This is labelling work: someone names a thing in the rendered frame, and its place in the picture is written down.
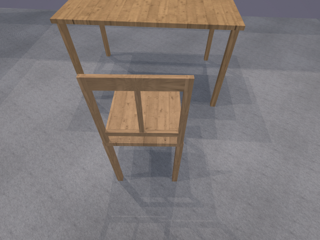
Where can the table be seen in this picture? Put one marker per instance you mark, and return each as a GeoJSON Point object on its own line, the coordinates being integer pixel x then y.
{"type": "Point", "coordinates": [184, 14]}

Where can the chair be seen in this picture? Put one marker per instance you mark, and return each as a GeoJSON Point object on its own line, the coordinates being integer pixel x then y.
{"type": "Point", "coordinates": [146, 111]}

